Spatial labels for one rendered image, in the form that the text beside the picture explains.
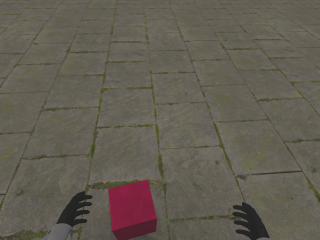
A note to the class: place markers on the left robot forearm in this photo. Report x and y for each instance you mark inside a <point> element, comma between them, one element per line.
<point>60,231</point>

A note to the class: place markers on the left robot hand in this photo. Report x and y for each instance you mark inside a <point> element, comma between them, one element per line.
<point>70,212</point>

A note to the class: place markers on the right robot hand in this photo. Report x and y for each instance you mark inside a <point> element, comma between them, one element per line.
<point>256,227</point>

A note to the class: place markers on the carton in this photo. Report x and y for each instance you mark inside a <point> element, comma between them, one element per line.
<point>132,210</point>

